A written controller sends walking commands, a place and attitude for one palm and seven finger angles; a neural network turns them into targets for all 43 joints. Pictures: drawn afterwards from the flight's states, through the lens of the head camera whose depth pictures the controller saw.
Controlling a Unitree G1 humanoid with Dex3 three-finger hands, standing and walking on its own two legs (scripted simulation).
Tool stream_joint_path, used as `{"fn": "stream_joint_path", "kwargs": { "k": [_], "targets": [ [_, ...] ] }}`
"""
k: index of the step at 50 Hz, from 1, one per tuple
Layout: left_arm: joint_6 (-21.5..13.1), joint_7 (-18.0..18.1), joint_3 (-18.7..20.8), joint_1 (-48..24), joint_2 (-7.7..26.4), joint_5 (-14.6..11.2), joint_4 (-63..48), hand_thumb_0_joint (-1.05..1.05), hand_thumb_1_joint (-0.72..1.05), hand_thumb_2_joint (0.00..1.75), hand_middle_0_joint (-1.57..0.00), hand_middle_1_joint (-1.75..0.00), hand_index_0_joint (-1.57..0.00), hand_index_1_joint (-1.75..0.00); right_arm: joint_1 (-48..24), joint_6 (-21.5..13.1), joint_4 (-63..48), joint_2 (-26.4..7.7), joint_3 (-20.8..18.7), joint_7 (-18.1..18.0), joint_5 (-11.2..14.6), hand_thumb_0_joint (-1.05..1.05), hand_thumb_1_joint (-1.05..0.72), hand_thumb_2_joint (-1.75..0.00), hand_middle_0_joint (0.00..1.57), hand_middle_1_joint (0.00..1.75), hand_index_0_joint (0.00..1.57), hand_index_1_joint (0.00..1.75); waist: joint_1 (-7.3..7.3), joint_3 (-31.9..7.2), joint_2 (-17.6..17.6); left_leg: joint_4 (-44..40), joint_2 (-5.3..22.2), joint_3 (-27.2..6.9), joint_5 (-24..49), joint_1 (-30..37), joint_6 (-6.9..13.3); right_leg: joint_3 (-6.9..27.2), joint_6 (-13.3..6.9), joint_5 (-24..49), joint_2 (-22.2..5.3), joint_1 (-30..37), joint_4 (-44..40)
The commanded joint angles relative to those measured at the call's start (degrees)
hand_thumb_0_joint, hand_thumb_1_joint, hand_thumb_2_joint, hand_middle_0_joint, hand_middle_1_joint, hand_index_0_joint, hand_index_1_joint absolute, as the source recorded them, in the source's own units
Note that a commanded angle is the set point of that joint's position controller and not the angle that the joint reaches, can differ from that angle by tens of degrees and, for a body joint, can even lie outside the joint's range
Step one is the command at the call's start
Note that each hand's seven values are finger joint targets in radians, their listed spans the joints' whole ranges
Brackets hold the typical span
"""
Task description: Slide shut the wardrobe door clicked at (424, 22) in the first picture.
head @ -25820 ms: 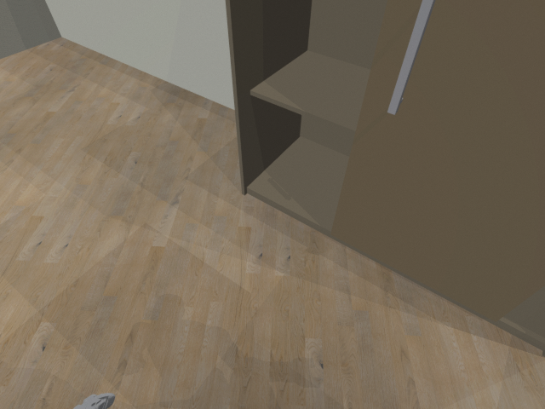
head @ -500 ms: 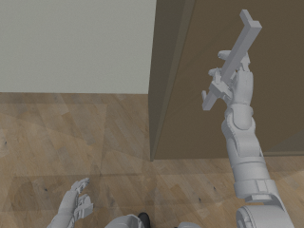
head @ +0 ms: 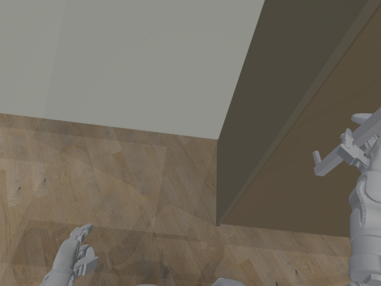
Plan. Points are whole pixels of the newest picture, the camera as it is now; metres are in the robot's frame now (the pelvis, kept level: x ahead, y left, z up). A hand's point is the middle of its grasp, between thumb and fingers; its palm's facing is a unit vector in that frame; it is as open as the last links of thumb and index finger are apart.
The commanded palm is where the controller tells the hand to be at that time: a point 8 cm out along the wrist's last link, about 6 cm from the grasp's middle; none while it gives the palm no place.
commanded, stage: stop walking and hold the door there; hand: right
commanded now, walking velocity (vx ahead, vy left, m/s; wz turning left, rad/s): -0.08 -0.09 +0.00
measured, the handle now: (352, 131) +0.42 -0.31 +0.11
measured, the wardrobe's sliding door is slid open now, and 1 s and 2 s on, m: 0.00 0.00 0.00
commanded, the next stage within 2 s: none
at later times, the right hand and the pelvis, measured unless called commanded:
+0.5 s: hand (349, 148) +0.37 -0.29 +0.11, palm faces +0.32 +0.91 -0.26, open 5.8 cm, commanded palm +0.33 -0.33 +0.11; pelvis +0.00 -0.05 +0.00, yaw +3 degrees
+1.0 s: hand (348, 149) +0.37 -0.29 +0.11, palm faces +0.32 +0.91 -0.26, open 5.9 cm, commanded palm +0.33 -0.34 +0.11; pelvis +0.01 -0.05 -0.01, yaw +3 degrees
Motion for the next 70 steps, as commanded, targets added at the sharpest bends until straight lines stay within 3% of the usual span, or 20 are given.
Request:
{"fn": "stream_joint_path", "kwargs": {
  "k": [1, 5, 7, 9, 15, 32, 40, 44, 48, 52, 55, 60, 61, 62, 63, 64, 65, 66, 67, 70],
  "targets": [
    [-2.04, 0.28, 1.73, -0.8, 4.06, -0.73, -8.23, 0.0, 0.9, 0.9, -0.2, -0.3, -0.2, -0.3, -15.15, -4.39, -14.92, -19.36, -3.19, -1.13, -1.16, 0.0, -0.9, -0.9, 0.45, 1.4, 0.45, 1.4, -0.5, -23.3, 6.09, -3.83, 16.53, -14.11, 42.05, 14.17, 1.59, 2.55, -0.24, 8.55, -2.64, 4.8, -8.74],
    [-1.37, 0.27, 2.75, 0.19, 6.05, -1.1, -8.51, 0.0, 0.9, 0.9, -0.2, -0.3, -0.2, -0.3, -11.77, -3.92, -14.16, -20.41, -3.35, -0.88, -1.2, 0.0, -0.9, -0.9, 0.45, 1.4, 0.45, 1.4, -0.62, -20.88, 2.49, -5.3, 12.34, -13.32, 28.7, 7.77, -2.32, 4.8, -2.2, 19.61, -7.7, 8.67, -10.76],
    [-1.22, 0.29, 2.82, 0.83, 6.06, -1.11, -8.62, 0.0, 0.9, 0.9, -0.2, -0.3, -0.2, -0.3, -10.97, -4.04, -14.0, -19.41, -2.34, -0.34, -1.39, 0.0, -0.9, -0.9, 0.45, 1.4, 0.45, 1.4, -0.37, -19.86, 2.03, -7.82, 11.21, -15.13, 20.2, 6.02, -2.93, 4.88, -2.34, 15.71, -7.61, 7.77, -10.19],
    [-1.16, 0.76, 2.51, 1.32, 5.95, -0.62, -8.32, 0.0, 0.9, 0.9, -0.2, -0.3, -0.2, -0.3, -10.47, -3.92, -13.23, -20.28, -2.89, -0.19, -1.41, 0.0, -0.9, -0.9, 0.45, 1.4, 0.45, 1.4, 0.36, -19.21, -1.47, -7.68, 9.8, -13.14, 14.03, 4.51, -1.78, 6.06, -2.85, 14.4, -8.19, 8.14, -12.13],
    [-2.04, 2.15, 1.04, 1.3, 4.98, -0.13, -8.66, 0.0, 0.9, 0.9, -0.2, -0.3, -0.2, -0.3, -9.98, -4.29, -12.71, -18.2, -1.05, -0.34, -1.26, 0.0, -0.9, -0.9, 0.45, 1.4, 0.45, 1.4, 0.08, -15.94, -1.76, -6.8, 3.59, -7.75, -3.6, -1.39, -2.56, 10.53, -4.5, -0.85, -11.14, 6.41, -19.07],
    [-3.26, 3.08, -0.41, 2.2, 3.32, 0.79, -5.89, 0.0, 0.9, 0.9, -0.2, -0.3, -0.2, -0.3, -7.85, -3.92, -17.43, -14.1, 2.38, 0.01, -0.79, 0.0, -0.9, -0.9, 0.45, 1.4, 0.45, 1.4, 0.43, -18.31, 0.0, -4.61, 2.53, -6.1, 6.5, -2.57, -2.7, 8.72, -3.41, 11.31, -11.36, 11.94, -16.89],
    [-2.85, 3.19, -0.19, 1.08, 3.36, 0.57, -6.79, 0.0, 0.9, 0.9, -0.2, -0.3, -0.2, -0.3, -5.78, -3.83, -19.47, -13.94, 1.93, -0.32, -0.54, 0.0, -0.9, -0.9, 0.45, 1.4, 0.45, 1.4, 0.53, -17.71, -0.38, -5.29, 2.4, -6.52, 6.69, -2.71, -2.47, 8.38, -3.12, 10.01, -10.65, 11.7, -16.94],
    [-2.4, 3.3, 0.13, 0.72, 3.71, 0.59, -7.3, 0.0, 0.9, 0.9, -0.2, -0.3, -0.2, -0.3, -4.97, -3.64, -20.06, -13.87, 1.95, -0.42, -0.47, 0.0, -0.9, -0.9, 0.45, 1.4, 0.45, 1.4, 0.48, -18.08, -0.65, -6.15, 4.19, -7.9, 12.13, -0.35, -1.97, 6.93, -2.79, 16.1, -8.91, 10.55, -13.51],
    [-0.72, 3.1, 0.77, 0.45, 3.88, 0.27, -8.38, 0.0, 0.9, 0.9, -0.2, -0.3, -0.2, -0.3, -5.49, -3.56, -19.62, -15.96, 0.49, -0.59, -0.93, 0.0, -0.9, -0.9, 0.45, 1.4, 0.45, 1.4, 0.57, -20.52, 2.62, -4.77, 10.85, -13.56, 28.59, 3.0, -0.33, 4.92, -1.01, 20.37, -7.16, 8.35, -6.24],
    [1.17, 3.09, 0.85, -0.85, 3.98, 0.19, -9.18, 0.0, 0.9, 0.9, -0.2, -0.3, -0.2, -0.3, -6.71, -2.89, -15.86, -16.74, -0.65, -0.46, -0.91, 0.0, -0.9, -0.9, 0.45, 1.4, 0.45, 1.4, -0.33, -19.72, 9.68, -4.94, 19.67, -19.13, 39.18, 7.61, 3.64, 6.87, 0.1, -1.05, -3.7, -2.04, 2.16],
    [1.23, 3.06, 0.47, -1.3, 3.5, 0.22, -8.75, 0.0, 0.9, 0.9, -0.2, -0.3, -0.2, -0.3, -10.99, -2.96, -17.75, -15.92, 0.32, -0.02, -1.32, 0.0, -0.9, -0.9, 0.45, 1.4, 0.45, 1.4, 0.06, -21.16, 9.36, -2.72, 21.88, -16.94, 40.02, 8.89, 4.58, 9.1, 0.2, -3.21, -3.85, -3.45, 2.88],
    [1.92, 3.27, 0.49, -1.78, 2.13, 0.94, -7.8, 0.0, 0.9, 0.9, -0.2, -0.3, -0.2, -0.3, -15.98, -3.33, -17.66, -14.31, 2.04, 0.46, -1.21, 0.0, -0.9, -0.9, 0.45, 1.4, 0.45, 1.4, 0.62, -20.67, 11.09, -1.88, 17.61, -10.07, 24.09, 2.34, 0.1, 1.95, 0.5, 7.22, -2.17, 6.09, -8.92],
    [1.73, 3.31, 0.68, -1.21, 2.04, 1.02, -7.7, 0.0, 0.9, 0.9, -0.2, -0.3, -0.2, -0.3, -18.12, -3.77, -19.15, -12.08, 3.73, 0.79, -1.0, 0.0, -0.9, -0.9, 0.45, 1.4, 0.45, 1.4, 1.01, -21.04, 10.93, -0.23, 14.27, -7.17, 19.07, 0.28, -1.23, 1.96, -0.15, 10.61, -3.49, 9.1, -12.19],
    [1.38, 3.3, 1.01, -1.4, 2.43, 0.81, -7.98, 0.0, 0.9, 0.9, -0.2, -0.3, -0.2, -0.3, -19.11, -4.51, -19.51, -9.98, 5.28, 1.1, -0.96, 0.0, -0.9, -0.9, 0.45, 1.4, 0.45, 1.4, 0.96, -20.65, 4.26, 3.45, 9.26, -2.59, 10.34, -4.05, -2.99, 3.45, -1.53, 11.43, -7.48, 11.96, -15.01],
    [1.21, 2.92, 0.74, -1.36, 3.3, 0.46, -8.7, 0.0, 0.9, 0.9, -0.2, -0.3, -0.2, -0.3, -20.49, -5.26, -20.46, -6.74, 8.07, 1.51, -0.91, 0.0, -0.9, -0.9, 0.45, 1.4, 0.45, 1.4, 0.97, -20.47, -7.57, 10.35, 3.1, 3.56, -3.4, -9.11, -5.14, 9.99, -3.49, 10.32, -13.59, 13.0, -18.75],
    [0.87, 2.64, -0.48, -2.08, 1.45, 0.21, -9.75, 0.0, 0.9, 0.9, -0.2, -0.3, -0.2, -0.3, -23.96, -5.67, -24.49, -1.51, 13.36, 2.14, -0.15, 0.0, -0.9, -0.9, 0.45, 1.4, 0.45, 1.4, 2.09, -20.66, -13.46, 21.05, 0.37, 3.08, -14.39, -13.08, -5.28, 18.35, -6.86, 8.15, -17.81, 12.93, -22.97],
    [0.02, 2.47, -0.63, -0.81, 1.16, 0.65, -9.28, 0.0, 0.9, 0.9, -0.2, -0.3, -0.2, -0.3, -24.1, -5.46, -24.62, -2.49, 12.27, 1.48, -0.6, 0.0, -0.9, -0.9, 0.45, 1.4, 0.45, 1.4, 1.98, -20.95, -7.86, 26.41, 1.15, -0.24, -15.38, -15.88, -4.45, 22.4, -9.62, 9.28, -20.11, 14.44, -22.6],
    [-0.68, 2.26, -0.06, 0.84, 1.86, 0.9, -8.0, 0.0, 0.9, 0.9, -0.2, -0.3, -0.2, -0.3, -22.98, -4.91, -23.2, -2.7, 12.34, 1.14, -0.53, 0.0, -0.9, -0.9, 0.45, 1.4, 0.45, 1.4, 1.86, -21.05, -1.02, 25.4, 1.94, -1.46, -13.1, -17.4, -4.16, 21.9, -10.34, 13.8, -20.21, 17.45, -20.04],
    [-1.15, 2.2, 0.23, 1.17, 2.66, 1.18, -6.81, 0.0, 0.9, 0.9, -0.2, -0.3, -0.2, -0.3, -22.38, -4.44, -21.93, -5.85, 9.75, 0.81, -0.72, 0.0, -0.9, -0.9, 0.45, 1.4, 0.45, 1.4, 1.35, -21.87, 0.43, 22.08, 2.3, -1.12, -11.51, -17.14, -4.42, 18.35, -9.99, 18.85, -19.11, 20.02, -18.19],
    [-2.03, 1.66, -1.13, 0.57, 2.3, 1.7, -6.24, 0.0, 0.9, 0.9, -0.2, -0.3, -0.2, -0.3, -25.33, -3.46, -23.96, -1.95, 14.58, 1.48, -0.54, 0.0, -0.9, -0.9, 0.45, 1.4, 0.45, 1.4, 1.66, -21.76, -6.85, 13.42, 1.03, 1.13, -10.04, -12.95, -3.85, 13.22, -7.88, 23.38, -17.38, 21.07, -17.48]
  ]
}}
